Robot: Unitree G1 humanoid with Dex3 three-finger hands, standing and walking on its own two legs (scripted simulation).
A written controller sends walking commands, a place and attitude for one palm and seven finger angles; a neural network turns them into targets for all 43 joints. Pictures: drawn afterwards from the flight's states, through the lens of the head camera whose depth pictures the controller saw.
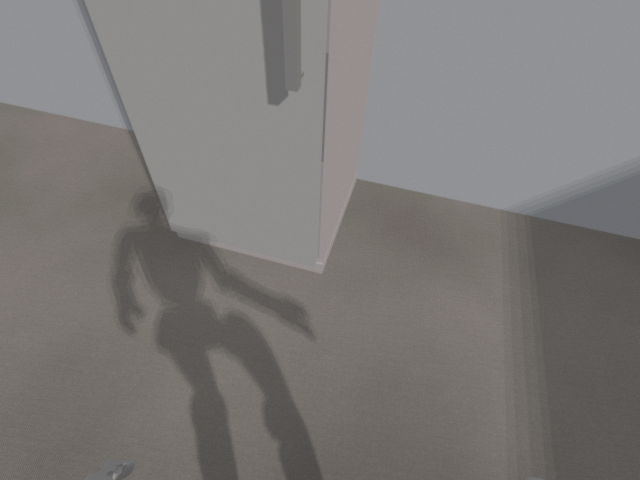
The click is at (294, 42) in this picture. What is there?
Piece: fridge door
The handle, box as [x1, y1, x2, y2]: [282, 0, 303, 91]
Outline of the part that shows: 282,0 285,87 286,89 297,91 300,86 300,79 303,75 303,71 300,70 300,0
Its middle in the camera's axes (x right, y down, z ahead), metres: -0.05 -0.44 +0.78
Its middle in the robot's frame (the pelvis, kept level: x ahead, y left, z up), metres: +0.90 +0.12 +0.18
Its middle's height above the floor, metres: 0.95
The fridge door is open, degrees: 0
